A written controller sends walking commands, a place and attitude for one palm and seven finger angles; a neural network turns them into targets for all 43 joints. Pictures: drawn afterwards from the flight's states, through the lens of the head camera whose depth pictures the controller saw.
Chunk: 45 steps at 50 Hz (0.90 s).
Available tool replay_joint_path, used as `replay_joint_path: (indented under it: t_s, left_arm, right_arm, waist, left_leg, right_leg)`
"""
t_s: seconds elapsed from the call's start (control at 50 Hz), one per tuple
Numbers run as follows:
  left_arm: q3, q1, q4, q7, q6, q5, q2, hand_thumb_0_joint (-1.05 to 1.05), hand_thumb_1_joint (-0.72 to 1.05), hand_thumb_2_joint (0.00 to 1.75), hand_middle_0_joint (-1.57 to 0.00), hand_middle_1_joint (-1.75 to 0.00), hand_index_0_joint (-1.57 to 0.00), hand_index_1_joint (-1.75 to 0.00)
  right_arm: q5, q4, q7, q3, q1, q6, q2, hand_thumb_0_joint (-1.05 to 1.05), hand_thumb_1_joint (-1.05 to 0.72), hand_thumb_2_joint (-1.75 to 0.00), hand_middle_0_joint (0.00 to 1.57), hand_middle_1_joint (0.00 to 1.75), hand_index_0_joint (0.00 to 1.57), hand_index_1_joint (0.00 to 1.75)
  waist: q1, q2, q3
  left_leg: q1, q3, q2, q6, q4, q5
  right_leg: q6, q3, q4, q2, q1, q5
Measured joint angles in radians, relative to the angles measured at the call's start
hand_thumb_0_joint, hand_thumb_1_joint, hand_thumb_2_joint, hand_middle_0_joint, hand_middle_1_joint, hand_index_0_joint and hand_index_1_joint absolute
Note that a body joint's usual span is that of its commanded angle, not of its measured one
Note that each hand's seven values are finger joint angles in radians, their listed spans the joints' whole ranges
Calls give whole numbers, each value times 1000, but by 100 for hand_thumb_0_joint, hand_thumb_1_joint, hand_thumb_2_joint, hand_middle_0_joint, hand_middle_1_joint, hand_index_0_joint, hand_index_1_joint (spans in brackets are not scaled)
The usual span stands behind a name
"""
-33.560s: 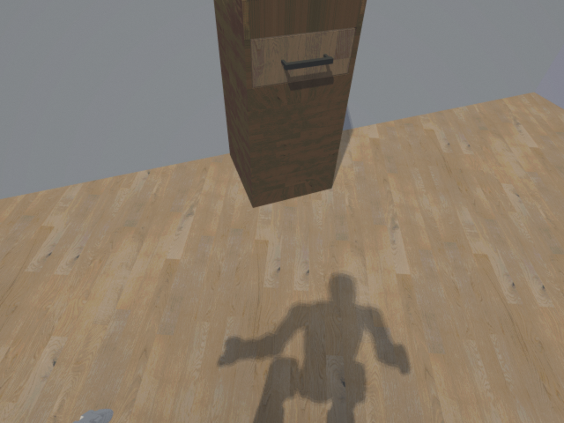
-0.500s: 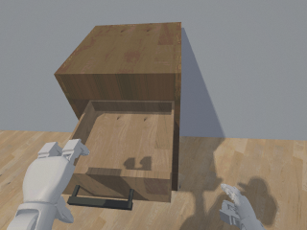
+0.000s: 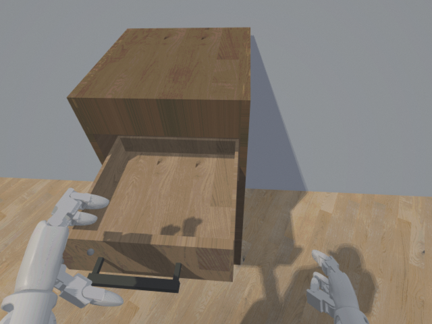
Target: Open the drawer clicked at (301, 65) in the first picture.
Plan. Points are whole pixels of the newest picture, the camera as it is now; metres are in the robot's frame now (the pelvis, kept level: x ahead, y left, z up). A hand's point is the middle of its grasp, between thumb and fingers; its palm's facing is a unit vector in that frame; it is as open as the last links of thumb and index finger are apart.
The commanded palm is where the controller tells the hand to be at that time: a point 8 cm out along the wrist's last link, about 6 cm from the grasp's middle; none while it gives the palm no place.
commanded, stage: draw the hand back to the body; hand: left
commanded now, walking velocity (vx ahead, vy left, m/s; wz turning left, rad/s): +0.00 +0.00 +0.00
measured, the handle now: (135, 273) +0.21 +0.20 -0.05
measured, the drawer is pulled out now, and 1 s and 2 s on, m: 0.30 0.30 0.30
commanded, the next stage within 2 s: step back with the hand held close in 0.88 s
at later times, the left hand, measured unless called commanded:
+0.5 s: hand (79, 234) +0.19 +0.22 +0.16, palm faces +0.38 -0.82 -0.42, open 10.2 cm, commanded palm +0.14 +0.27 +0.18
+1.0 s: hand (69, 236) +0.18 +0.23 +0.16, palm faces +0.42 -0.81 -0.41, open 7.5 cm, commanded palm +0.13 +0.27 +0.18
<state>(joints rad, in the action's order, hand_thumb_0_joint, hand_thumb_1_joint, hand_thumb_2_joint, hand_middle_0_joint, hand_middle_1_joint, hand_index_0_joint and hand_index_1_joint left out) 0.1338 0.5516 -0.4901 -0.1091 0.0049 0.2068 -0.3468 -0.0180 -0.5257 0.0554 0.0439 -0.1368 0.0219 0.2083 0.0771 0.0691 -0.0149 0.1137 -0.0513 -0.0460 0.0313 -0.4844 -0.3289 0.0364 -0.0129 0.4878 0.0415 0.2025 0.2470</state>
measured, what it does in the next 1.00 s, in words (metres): stands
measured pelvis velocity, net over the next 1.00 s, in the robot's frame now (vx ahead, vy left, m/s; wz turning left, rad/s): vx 0.01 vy -0.02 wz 0.03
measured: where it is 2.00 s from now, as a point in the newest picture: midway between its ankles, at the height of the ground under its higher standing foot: outside the picture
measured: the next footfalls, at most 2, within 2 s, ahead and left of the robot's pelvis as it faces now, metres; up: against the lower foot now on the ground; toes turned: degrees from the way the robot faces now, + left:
right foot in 1.94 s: -0.09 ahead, -0.14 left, +0.00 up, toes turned +1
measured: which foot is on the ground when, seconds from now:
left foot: down 0.00-1.00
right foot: down 0.00-1.00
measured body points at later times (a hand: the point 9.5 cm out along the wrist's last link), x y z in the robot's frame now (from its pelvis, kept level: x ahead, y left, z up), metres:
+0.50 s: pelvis +0.01 -0.02 +0.00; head +0.01 -0.04 +0.45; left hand +0.16 +0.26 +0.18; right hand +0.21 -0.23 -0.08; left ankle -0.04 +0.10 -0.74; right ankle +0.01 -0.10 -0.74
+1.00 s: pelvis +0.01 -0.02 +0.00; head +0.00 -0.04 +0.45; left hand +0.15 +0.27 +0.19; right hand +0.22 -0.22 -0.08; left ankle -0.04 +0.10 -0.74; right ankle +0.01 -0.10 -0.74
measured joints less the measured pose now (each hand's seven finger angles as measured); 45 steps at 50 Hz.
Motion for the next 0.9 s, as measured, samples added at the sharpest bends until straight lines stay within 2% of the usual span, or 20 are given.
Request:
replay_joint_path:
  t_s: [0.04, 0.08, 0.14, 0.22, 0.4, 0.64, 0.78, 0.9]
  left_arm:
    - [7, 6, -8, -4, 21, -105, 29, -1, -43, 33, -31, -116, -31, -116]
    - [17, 7, -23, -10, 42, -161, 35, -1, -39, 35, -31, -114, -30, -113]
    - [45, -4, -38, -16, 70, -206, 33, -1, -31, 38, -30, -109, -30, -108]
    - [91, -31, -24, -13, 101, -235, 27, -1, -19, 43, -29, -101, -29, -100]
    - [115, 0, -3, 4, 119, -254, 29, -1, 11, 56, -27, -81, -26, -80]
    - [160, -10, 13, -3, 129, -262, 23, 0, 52, 74, -24, -54, -23, -54]
    - [144, -12, 25, 4, 122, -262, 36, 0, 75, 84, -22, -40, -22, -39]
    - [141, 2, 13, 3, 117, -261, 29, 1, 84, 88, -21, -34, -21, -33]
  right_arm:
    - [9, -6, 18, 9, -32, 49, -20, 1, -90, -90, 20, 30, 20, 30]
    - [17, -24, 26, 17, -58, 87, -29, 1, -90, -90, 20, 30, 20, 30]
    - [22, -55, 26, 20, -77, 120, -30, 1, -90, -90, 20, 30, 20, 30]
    - [22, -90, 20, 10, -72, 132, -23, 1, -90, -90, 20, 30, 20, 30]
    - [14, -108, 19, -24, -45, 133, -3, 1, -90, -90, 20, 30, 20, 30]
    - [3, -104, 32, -38, -19, 129, 0, 1, -90, -90, 20, 30, 20, 30]
    - [6, -99, 28, -28, -16, 128, -10, 1, -90, -90, 20, 30, 20, 30]
    - [7, -103, 26, -25, -25, 128, -11, 1, -90, -90, 20, 30, 20, 30]
  waist:
    - [-7, -19, 0]
    - [-11, -30, 6]
    - [-14, -31, 10]
    - [-20, -19, 3]
    - [-28, -11, 0]
    - [-16, 4, 16]
    - [-14, 1, 13]
    - [-14, 4, 18]
  left_leg:
    - [-17, -9, 2, -5, 8, 0]
    - [-29, -19, 4, -9, 14, -2]
    - [-42, -28, 7, -13, 18, -4]
    - [-42, -32, 9, -15, 26, 0]
    - [-17, -28, 14, -20, 38, 11]
    - [-19, -37, 17, -25, 34, 8]
    - [-17, -40, 17, -26, 36, 12]
    - [-22, -39, 16, -25, 39, 13]
  right_leg:
    - [3, -9, -8, 1, -19, 4]
    - [7, -18, -16, 2, -35, 6]
    - [11, -27, -26, 4, -52, 8]
    - [13, -30, -35, 5, -54, 4]
    - [18, -28, -41, 10, -25, -5]
    - [22, -38, -41, 12, -31, -1]
    - [24, -41, -43, 12, -30, -4]
    - [23, -40, -46, 11, -35, -5]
